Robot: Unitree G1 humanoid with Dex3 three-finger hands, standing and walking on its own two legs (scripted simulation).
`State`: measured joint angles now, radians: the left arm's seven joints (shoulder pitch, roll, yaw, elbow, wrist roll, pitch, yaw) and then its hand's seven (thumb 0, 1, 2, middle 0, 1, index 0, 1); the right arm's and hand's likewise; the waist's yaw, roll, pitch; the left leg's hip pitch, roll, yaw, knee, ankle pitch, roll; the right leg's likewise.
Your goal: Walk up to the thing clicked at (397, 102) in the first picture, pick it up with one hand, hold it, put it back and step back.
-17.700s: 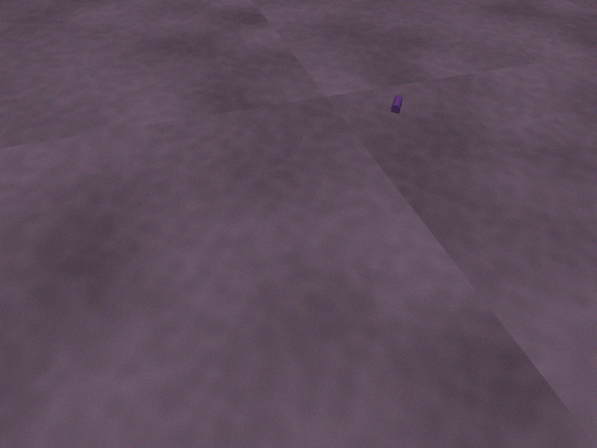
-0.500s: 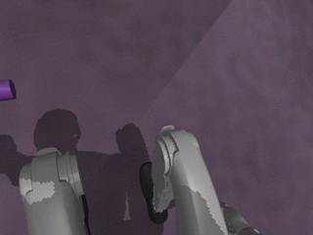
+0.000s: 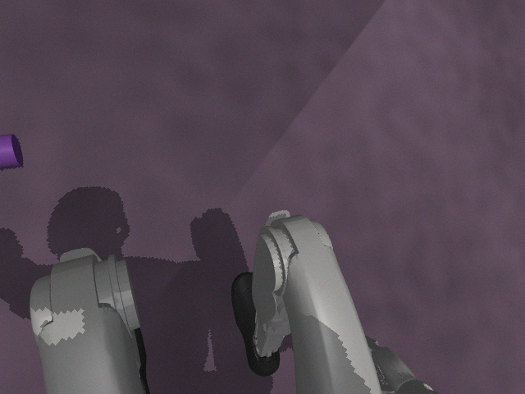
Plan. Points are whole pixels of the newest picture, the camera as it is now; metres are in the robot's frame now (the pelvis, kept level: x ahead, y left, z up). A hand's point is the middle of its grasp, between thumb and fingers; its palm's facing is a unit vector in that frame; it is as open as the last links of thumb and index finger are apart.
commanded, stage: rise first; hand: left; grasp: from above
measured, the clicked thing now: out of the picture +0.48 +0.36 -0.29
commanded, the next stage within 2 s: none
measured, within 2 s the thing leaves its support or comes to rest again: neither
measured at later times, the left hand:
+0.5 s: hand out of the picture +0.43 +0.39 -0.17, palm faces -0.46 -0.10 -0.88, open 13.9 cm
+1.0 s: hand out of the picture +0.43 +0.38 -0.17, palm faces -0.46 -0.11 -0.88, open 13.6 cm
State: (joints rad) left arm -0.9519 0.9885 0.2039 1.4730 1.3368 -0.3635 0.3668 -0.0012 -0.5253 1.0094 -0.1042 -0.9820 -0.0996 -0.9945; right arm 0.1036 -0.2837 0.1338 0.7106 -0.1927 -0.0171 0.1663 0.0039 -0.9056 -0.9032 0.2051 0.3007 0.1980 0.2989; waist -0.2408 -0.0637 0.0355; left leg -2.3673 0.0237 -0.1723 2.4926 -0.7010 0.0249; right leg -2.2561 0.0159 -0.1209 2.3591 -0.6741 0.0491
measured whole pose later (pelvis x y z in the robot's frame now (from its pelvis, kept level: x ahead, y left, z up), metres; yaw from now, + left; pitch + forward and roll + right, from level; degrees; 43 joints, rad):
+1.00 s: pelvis +0.00 +0.00 +0.00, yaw +0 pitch +31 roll -11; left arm -0.97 0.99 0.18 1.47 1.33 -0.36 0.33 0.00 -0.46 0.96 -0.17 -0.93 -0.17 -0.94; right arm 0.12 -0.29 0.14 0.70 -0.18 -0.02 0.16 0.00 -0.90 -0.90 0.21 0.30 0.20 0.30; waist -0.25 -0.06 0.03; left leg -2.36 0.02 -0.17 2.48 -0.69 0.02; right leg -2.25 0.01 -0.12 2.35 -0.66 0.05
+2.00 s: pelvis +0.00 +0.00 +0.00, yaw +1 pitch +32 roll -12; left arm -0.97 0.98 0.17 1.45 1.32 -0.35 0.32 0.00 -0.37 0.89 -0.25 -0.83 -0.24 -0.85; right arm 0.14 -0.29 0.14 0.69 -0.17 -0.03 0.17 0.00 -0.90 -0.90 0.21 0.30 0.20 0.30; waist -0.25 -0.05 0.02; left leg -2.37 0.01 -0.17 2.48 -0.69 0.02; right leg -2.25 0.01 -0.12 2.35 -0.67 0.05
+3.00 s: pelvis +0.00 +0.00 +0.00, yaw +0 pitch +31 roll -12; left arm -0.98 1.00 0.16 1.47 1.34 -0.37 0.32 0.00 -0.37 0.88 -0.25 -0.82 -0.24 -0.83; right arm 0.12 -0.30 0.15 0.68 -0.17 -0.03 0.16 0.00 -0.90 -0.90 0.21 0.30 0.20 0.30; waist -0.25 -0.07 0.03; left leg -2.36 0.01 -0.17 2.49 -0.68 0.02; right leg -2.25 0.01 -0.12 2.35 -0.66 0.05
